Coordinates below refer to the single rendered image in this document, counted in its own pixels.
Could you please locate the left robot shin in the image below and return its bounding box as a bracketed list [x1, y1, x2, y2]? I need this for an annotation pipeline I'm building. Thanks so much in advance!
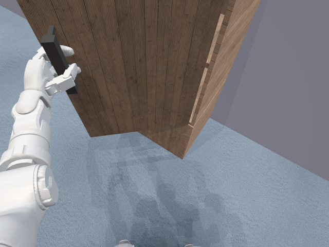
[119, 240, 130, 244]

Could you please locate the cupboard door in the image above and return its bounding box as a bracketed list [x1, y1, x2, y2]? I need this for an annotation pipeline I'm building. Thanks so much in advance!
[17, 0, 224, 137]

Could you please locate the left robot upper arm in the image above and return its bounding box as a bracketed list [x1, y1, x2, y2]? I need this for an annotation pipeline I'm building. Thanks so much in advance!
[0, 164, 59, 247]

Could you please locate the robot left hand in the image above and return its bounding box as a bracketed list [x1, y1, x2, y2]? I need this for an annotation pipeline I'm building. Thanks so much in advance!
[24, 45, 81, 101]

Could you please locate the left robot forearm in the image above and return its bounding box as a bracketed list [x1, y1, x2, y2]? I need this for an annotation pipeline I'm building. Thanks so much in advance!
[0, 90, 51, 172]

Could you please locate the handle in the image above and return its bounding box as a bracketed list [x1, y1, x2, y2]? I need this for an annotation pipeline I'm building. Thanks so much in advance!
[41, 25, 78, 95]

